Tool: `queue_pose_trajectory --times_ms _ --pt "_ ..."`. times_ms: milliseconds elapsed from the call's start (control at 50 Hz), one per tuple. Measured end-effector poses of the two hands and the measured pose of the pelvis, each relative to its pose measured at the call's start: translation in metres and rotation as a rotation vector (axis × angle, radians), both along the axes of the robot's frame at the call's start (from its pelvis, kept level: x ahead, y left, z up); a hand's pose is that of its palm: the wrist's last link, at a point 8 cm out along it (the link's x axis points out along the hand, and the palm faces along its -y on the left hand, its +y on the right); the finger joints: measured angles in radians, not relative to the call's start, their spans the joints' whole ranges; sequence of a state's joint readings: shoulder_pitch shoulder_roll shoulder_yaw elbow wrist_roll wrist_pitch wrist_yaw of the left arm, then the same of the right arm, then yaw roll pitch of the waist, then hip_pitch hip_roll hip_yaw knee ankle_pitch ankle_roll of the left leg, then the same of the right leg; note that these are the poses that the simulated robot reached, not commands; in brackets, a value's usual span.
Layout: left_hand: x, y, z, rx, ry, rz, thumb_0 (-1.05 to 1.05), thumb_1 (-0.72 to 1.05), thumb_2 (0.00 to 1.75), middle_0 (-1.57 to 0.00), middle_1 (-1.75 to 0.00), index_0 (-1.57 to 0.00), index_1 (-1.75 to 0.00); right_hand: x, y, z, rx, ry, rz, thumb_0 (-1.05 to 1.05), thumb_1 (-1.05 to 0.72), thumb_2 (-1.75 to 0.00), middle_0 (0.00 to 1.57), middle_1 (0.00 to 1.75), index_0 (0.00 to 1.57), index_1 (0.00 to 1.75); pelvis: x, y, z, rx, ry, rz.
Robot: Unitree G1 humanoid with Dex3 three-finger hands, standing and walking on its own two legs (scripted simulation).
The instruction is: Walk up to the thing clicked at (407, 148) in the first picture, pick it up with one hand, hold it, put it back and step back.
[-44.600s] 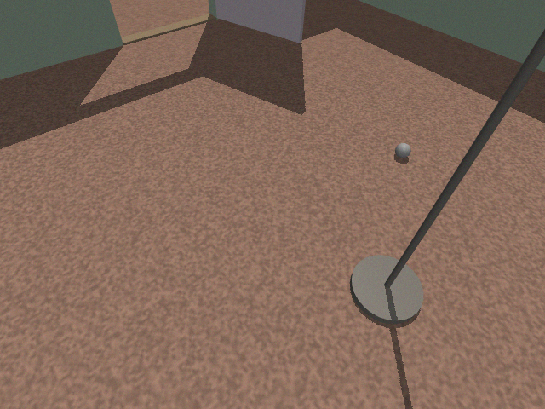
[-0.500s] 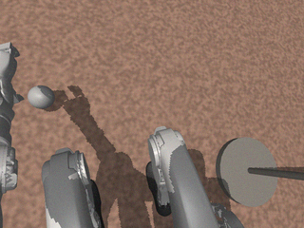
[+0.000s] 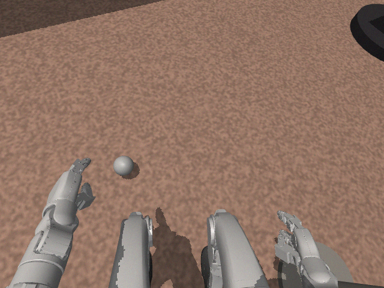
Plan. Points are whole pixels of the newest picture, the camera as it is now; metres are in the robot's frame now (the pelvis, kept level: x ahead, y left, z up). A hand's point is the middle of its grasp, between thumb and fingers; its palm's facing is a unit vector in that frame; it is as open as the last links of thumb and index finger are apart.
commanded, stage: home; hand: left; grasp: from above
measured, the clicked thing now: (123, 165) +0.55 +0.21 -0.51
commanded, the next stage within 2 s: none
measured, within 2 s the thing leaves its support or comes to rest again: neither
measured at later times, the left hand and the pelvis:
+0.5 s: hand (61, 218) +0.24 +0.19 +0.09, palm faces +0.11 -0.97 -0.21, open 7.4 cm; pelvis +0.06 +0.00 +0.15, yaw +2 degrees
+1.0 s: hand (54, 229) +0.22 +0.18 +0.12, palm faces +0.11 -0.97 -0.20, open 7.4 cm; pelvis +0.07 -0.01 +0.16, yaw +3 degrees
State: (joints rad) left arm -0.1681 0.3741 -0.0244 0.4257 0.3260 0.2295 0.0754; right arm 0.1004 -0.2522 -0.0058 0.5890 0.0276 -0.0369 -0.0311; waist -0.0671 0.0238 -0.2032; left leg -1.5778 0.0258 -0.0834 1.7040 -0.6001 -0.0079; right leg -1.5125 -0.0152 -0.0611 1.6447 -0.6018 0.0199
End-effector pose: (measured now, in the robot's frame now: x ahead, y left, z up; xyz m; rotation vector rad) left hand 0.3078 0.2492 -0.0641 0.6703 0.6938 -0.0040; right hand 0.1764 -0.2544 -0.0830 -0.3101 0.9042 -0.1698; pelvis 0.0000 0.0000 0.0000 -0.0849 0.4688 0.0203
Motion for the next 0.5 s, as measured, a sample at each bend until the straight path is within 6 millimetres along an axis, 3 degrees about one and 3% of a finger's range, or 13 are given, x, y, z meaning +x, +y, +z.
queue_pose_trajectory --times_ms 120,240,500 --pt "-0.03 -0.009 0.045 -0.158 0.024 0.134 0.01 0.88 0.89 -0.21 -0.3 -0.21 -0.3 0.016 0.016 0.05 0.035 -0.094 0.012 0.0 -0.9 -0.9 0.2 0.3 0.2 0.3 0.009 -0.001 0.044 0.011 -0.067 0.009" --pt "-0.052 -0.014 0.091 -0.265 0.053 0.249 0.01 0.89 0.89 -0.21 -0.29 -0.21 -0.3 0.019 0.026 0.092 0.053 -0.126 -0.004 0.0 -0.9 -0.9 0.2 0.3 0.21 0.3 0.025 -0.002 0.086 0.02 -0.125 0.019" --pt "-0.086 -0.016 0.185 -0.394 0.05 0.38 0.01 0.9 0.89 -0.2 -0.29 -0.2 -0.3 0.028 0.021 0.165 0.017 -0.211 -0.062 0.01 -0.9 -0.9 0.2 0.3 0.21 0.3 0.064 -0.001 0.152 0.034 -0.241 0.029"
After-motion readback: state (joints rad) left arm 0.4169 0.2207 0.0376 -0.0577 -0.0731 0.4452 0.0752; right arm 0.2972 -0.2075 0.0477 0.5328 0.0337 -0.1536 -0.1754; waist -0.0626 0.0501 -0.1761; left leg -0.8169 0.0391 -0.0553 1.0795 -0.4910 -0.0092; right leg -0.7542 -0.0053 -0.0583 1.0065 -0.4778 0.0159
